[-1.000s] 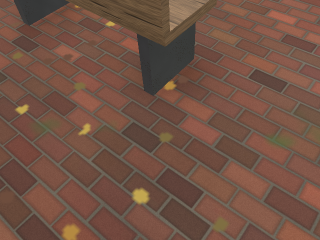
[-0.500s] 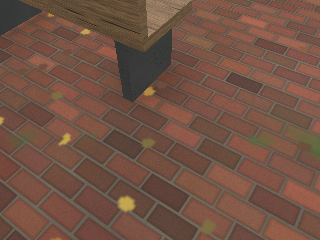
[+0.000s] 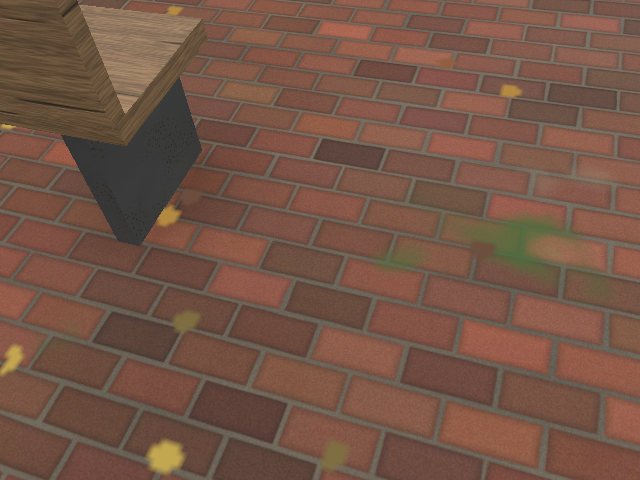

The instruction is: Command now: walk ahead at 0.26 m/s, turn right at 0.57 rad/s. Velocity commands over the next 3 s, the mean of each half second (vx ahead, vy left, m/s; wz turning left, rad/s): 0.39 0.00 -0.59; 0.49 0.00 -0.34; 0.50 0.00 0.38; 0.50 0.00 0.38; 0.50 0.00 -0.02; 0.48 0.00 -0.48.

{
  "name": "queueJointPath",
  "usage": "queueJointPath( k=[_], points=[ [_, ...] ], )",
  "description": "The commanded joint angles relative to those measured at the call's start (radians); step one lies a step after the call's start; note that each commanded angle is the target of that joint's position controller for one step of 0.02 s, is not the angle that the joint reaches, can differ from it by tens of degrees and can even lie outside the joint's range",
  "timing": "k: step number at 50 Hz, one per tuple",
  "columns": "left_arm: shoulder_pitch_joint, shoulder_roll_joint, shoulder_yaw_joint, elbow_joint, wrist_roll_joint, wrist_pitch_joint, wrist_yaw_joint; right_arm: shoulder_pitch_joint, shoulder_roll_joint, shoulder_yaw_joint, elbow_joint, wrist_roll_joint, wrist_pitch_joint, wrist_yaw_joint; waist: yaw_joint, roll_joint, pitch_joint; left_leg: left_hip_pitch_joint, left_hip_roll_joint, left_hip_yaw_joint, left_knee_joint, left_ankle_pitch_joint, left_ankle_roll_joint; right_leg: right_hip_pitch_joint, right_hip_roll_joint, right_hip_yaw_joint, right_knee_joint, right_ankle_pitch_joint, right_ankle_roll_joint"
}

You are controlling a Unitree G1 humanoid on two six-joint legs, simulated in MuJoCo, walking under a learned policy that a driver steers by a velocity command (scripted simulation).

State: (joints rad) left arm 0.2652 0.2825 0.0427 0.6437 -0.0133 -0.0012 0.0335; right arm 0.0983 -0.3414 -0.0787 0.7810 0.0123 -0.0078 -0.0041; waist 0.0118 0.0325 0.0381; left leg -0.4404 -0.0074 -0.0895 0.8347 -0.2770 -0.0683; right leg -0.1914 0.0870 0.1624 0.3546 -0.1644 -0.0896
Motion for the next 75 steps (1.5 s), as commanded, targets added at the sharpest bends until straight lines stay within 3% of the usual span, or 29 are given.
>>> queueJointPath(
  k=[1,7,11,12,13,14,16,19,24,31,34,36,37,38,39,40,41,44,48,53,58,61,63,64,65,66,67,69,75],
  points=[
    [0.029,0.200,0.060,-0.049,-0.001,-0.012,0.006,-0.105,-0.079,-0.018,-0.087,-0.001,-0.054,0.013,0.042,-0.171,-0.024,-0.147,0.005,-0.018,-0.134,0.021,-0.001,0.149,-0.248,0.339,-0.160,-0.298,-0.151],
    [0.023,0.204,0.060,-0.046,-0.008,-0.019,-0.012,-0.102,-0.081,-0.017,-0.102,0.008,-0.102,0.020,0.048,-0.175,-0.016,-0.007,-0.021,-0.007,-0.284,0.017,0.028,0.043,-0.211,0.396,-0.121,-0.333,-0.145],
    [-0.015,0.163,0.046,-0.051,-0.007,-0.012,-0.017,0.031,-0.093,-0.028,-0.073,0.013,-0.121,0.015,-0.039,-0.150,-0.034,0.294,-0.013,0.023,-0.438,0.122,0.067,-0.111,-0.145,0.383,-0.009,-0.338,-0.086],
    [-0.015,0.115,0.032,-0.051,-0.004,-0.014,-0.017,0.123,-0.117,-0.038,-0.055,0.007,-0.122,0.008,-0.080,-0.107,-0.071,0.458,0.066,-0.040,-0.447,0.094,0.095,-0.226,-0.100,0.326,0.122,-0.399,-0.042],
    [0.020,0.028,0.007,-0.047,0.006,-0.017,-0.020,0.241,-0.160,-0.044,-0.043,-0.009,-0.118,0.001,-0.098,0.056,-0.145,0.604,0.253,-0.246,-0.502,-0.087,0.155,-0.339,0.012,0.150,0.444,-0.474,0.023],
    [0.002,0.075,0.018,-0.112,-0.026,-0.031,-0.016,0.287,-0.245,-0.060,-0.021,-0.031,-0.112,0.012,-0.073,0.218,-0.091,0.601,0.413,-0.628,-0.630,-0.417,0.279,-0.585,0.037,0.069,0.608,-0.488,0.036],
    [-0.017,0.182,0.044,-0.073,-0.017,-0.033,-0.018,0.186,-0.128,-0.035,-0.053,-0.002,-0.104,0.007,-0.061,0.125,0.052,0.492,0.368,-0.498,-0.649,-0.439,0.257,-0.672,-0.091,0.028,0.757,-0.315,0.068],
    [-0.039,0.136,0.041,-0.065,-0.008,-0.035,-0.034,0.157,-0.085,-0.013,-0.064,-0.017,-0.096,-0.005,-0.054,0.087,0.053,0.420,0.265,-0.219,-0.675,-0.107,0.207,-0.627,-0.150,-0.019,0.783,-0.130,0.088],
    [-0.102,0.077,0.024,-0.104,-0.012,-0.044,-0.046,0.204,-0.089,-0.010,-0.044,-0.024,-0.099,-0.003,-0.072,0.057,0.039,0.410,0.231,0.010,-0.690,0.251,0.231,-0.641,-0.169,-0.065,0.693,0.048,0.122],
    [-0.277,0.035,0.002,-0.162,-0.016,-0.057,-0.100,0.266,-0.141,-0.015,-0.003,0.006,-0.074,-0.006,-0.107,0.037,0.085,0.468,0.260,0.179,-0.670,0.458,0.203,-0.499,-0.147,-0.199,0.314,0.153,0.070],
    [-0.198,0.094,0.032,-0.161,-0.008,-0.055,-0.103,0.288,-0.179,-0.022,0.009,0.013,-0.055,-0.010,-0.020,0.077,-0.019,0.534,0.281,0.218,-0.469,0.988,0.188,-0.281,-0.049,-0.253,0.264,0.013,-0.009],
    [0.091,0.186,0.084,-0.089,-0.011,-0.041,-0.077,0.280,-0.168,-0.010,0.000,0.011,-0.054,-0.016,0.150,0.048,-0.176,0.342,0.243,0.259,-0.092,0.973,0.142,0.182,-0.031,-0.205,0.179,0.097,-0.080],
    [0.183,0.311,0.106,-0.066,0.002,-0.035,-0.059,0.379,-0.039,0.034,-0.052,-0.028,-0.073,-0.004,0.092,-0.201,-0.336,-0.082,0.123,0.251,0.314,0.190,0.091,0.638,-0.326,0.244,0.222,0.104,-0.213],
    [0.212,0.272,0.092,-0.078,-0.006,-0.043,-0.059,0.395,-0.050,0.045,-0.037,-0.015,-0.101,0.011,0.100,-0.210,-0.554,-0.206,0.004,0.053,0.534,-0.311,0.077,0.718,-0.491,0.670,0.047,-0.043,-0.332],
    [0.172,0.209,0.070,-0.070,0.007,-0.053,-0.067,0.246,-0.143,0.012,-0.073,0.033,-0.113,0.017,0.136,-0.123,-0.412,-0.290,0.054,-0.010,0.572,-0.240,0.088,0.607,-0.442,0.521,-0.005,-0.053,-0.262],
    [0.107,0.190,0.062,-0.058,0.002,-0.059,-0.068,0.173,-0.122,0.020,-0.108,0.044,-0.120,0.016,0.101,-0.109,-0.246,-0.314,0.094,0.014,0.510,-0.164,0.099,0.431,-0.398,0.365,-0.027,0.005,-0.222],
    [0.041,0.159,0.050,-0.054,0.000,-0.064,-0.067,0.158,-0.106,0.023,-0.103,0.026,-0.118,0.009,0.056,-0.052,-0.151,-0.285,0.133,0.027,0.431,-0.097,0.094,0.274,-0.352,0.254,-0.047,0.087,-0.191],
    [-0.046,0.117,0.038,-0.053,0.016,-0.082,-0.066,0.241,-0.079,0.019,-0.068,0.006,-0.083,0.011,-0.033,-0.096,-0.090,-0.142,0.171,0.032,0.345,0.003,0.064,0.047,-0.285,0.114,-0.146,0.192,-0.190],
    [-0.037,0.130,0.040,0.003,0.019,-0.105,-0.058,0.184,-0.048,0.024,-0.077,-0.002,-0.057,0.006,-0.033,-0.088,-0.012,-0.210,0.179,0.040,0.200,0.160,0.017,-0.016,-0.268,-0.028,-0.215,0.248,-0.179],
    [0.008,0.152,0.041,0.053,0.023,-0.106,-0.045,0.025,-0.011,0.038,-0.117,0.009,-0.075,0.028,0.042,-0.076,0.039,-0.184,0.125,0.070,-0.119,0.435,0.043,0.026,-0.252,-0.160,-0.245,0.192,-0.116],
    [0.062,0.174,0.053,0.107,0.006,-0.081,-0.038,-0.064,-0.016,0.037,-0.181,0.011,-0.081,0.064,0.071,-0.060,0.063,-0.288,0.091,0.066,-0.242,0.340,0.104,0.264,-0.337,-0.188,-0.176,0.282,-0.093],
    [0.034,0.204,0.063,0.106,0.005,-0.057,-0.023,0.003,-0.050,0.019,-0.197,0.003,-0.073,0.073,0.015,-0.102,-0.015,-0.168,0.018,0.143,-0.247,0.176,0.155,0.335,-0.339,-0.229,-0.004,0.704,-0.050],
    [0.018,0.200,0.057,0.093,0.009,-0.041,-0.008,0.248,-0.134,-0.028,-0.154,0.004,-0.063,0.056,-0.121,-0.083,-0.171,0.199,-0.052,0.161,-0.280,0.199,0.212,0.219,-0.277,-0.293,0.371,0.846,0.007],
    [0.106,0.129,0.031,0.052,0.029,-0.057,-0.005,0.363,-0.247,-0.061,-0.149,0.000,-0.055,0.040,-0.119,0.094,-0.312,0.592,0.169,-0.208,-0.269,0.206,0.343,-0.136,-0.180,-0.306,0.748,0.459,0.065],
    [0.136,0.067,0.003,0.047,0.039,-0.088,-0.026,0.350,-0.231,-0.050,-0.163,0.014,-0.059,0.041,-0.077,0.229,-0.437,0.823,0.336,-0.712,-0.447,0.072,0.493,-0.436,0.019,-0.146,1.028,-0.385,0.109],
    [0.054,0.160,0.023,0.032,0.003,-0.118,-0.048,0.354,-0.160,-0.029,-0.171,0.007,-0.060,0.041,-0.128,0.131,-0.411,0.820,0.326,-0.688,-0.508,-0.053,0.443,-0.547,-0.049,-0.012,1.082,-0.363,0.087],
    [-0.029,0.163,0.020,0.003,-0.023,-0.133,-0.056,0.313,-0.132,-0.023,-0.172,0.002,-0.061,0.037,-0.122,0.061,-0.271,0.694,0.293,-0.548,-0.520,-0.043,0.400,-0.581,-0.095,-0.034,1.034,-0.292,0.071],
    [-0.077,0.154,0.023,-0.011,0.013,-0.136,-0.043,0.208,-0.095,-0.011,-0.192,-0.007,-0.063,0.033,-0.048,-0.047,-0.114,0.421,0.224,-0.370,-0.550,0.187,0.365,-0.512,-0.166,-0.057,0.845,-0.192,0.073],
    [-0.098,0.096,0.008,-0.013,0.035,-0.094,-0.029,0.186,-0.124,-0.018,-0.184,0.000,-0.061,0.003,-0.013,0.011,-0.051,0.192,0.132,-0.191,-0.605,0.407,0.357,-0.416,-0.161,-0.103,0.557,-0.017,0.168]
  ],
)
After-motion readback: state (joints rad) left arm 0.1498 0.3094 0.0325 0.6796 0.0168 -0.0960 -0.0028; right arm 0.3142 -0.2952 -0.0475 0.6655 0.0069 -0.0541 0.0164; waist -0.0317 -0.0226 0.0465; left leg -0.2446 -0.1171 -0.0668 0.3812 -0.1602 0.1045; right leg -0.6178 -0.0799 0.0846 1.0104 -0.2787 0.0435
